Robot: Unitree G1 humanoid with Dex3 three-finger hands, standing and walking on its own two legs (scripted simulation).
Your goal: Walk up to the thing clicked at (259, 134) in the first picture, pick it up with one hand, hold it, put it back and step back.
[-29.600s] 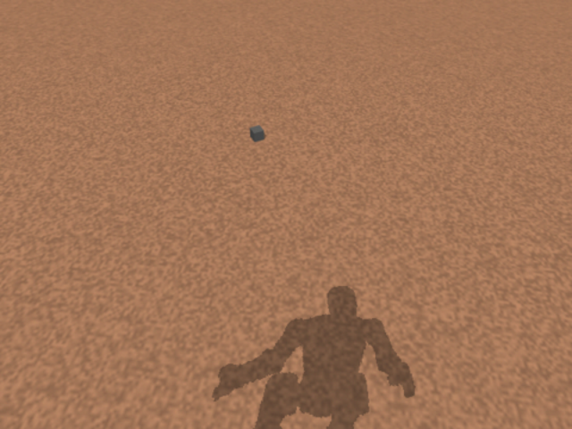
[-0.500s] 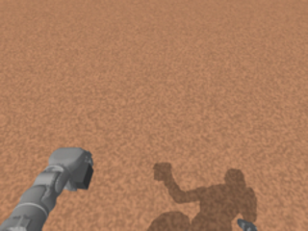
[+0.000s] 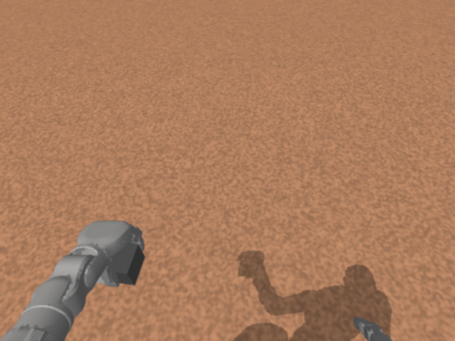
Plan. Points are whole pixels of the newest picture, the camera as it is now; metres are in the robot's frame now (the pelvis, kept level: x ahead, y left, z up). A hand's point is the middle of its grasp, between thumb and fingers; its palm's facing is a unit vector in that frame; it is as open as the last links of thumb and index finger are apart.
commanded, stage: hold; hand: left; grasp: from above
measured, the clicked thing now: (122, 262) +0.30 +0.22 -0.07
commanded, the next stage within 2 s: crouch in 1.22 s
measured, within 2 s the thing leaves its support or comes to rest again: neither
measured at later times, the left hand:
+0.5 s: hand (113, 271) +0.27 +0.21 -0.02, palm faces -0.47 -0.01 -0.88, open 8.8 cm
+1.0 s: hand (108, 263) +0.28 +0.22 -0.02, palm faces -0.48 -0.02 -0.88, open 8.8 cm
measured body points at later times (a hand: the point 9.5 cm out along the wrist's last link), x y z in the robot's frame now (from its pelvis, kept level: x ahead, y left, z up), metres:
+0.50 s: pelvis -0.02 -0.01 +0.01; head +0.00 -0.03 +0.46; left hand +0.29 +0.21 +0.03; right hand +0.13 -0.26 -0.11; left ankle -0.01 +0.12 -0.72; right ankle +0.04 -0.14 -0.72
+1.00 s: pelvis +0.00 +0.00 +0.01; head +0.01 -0.03 +0.46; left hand +0.30 +0.22 +0.03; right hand +0.16 -0.25 -0.10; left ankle -0.01 +0.12 -0.72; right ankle +0.04 -0.14 -0.72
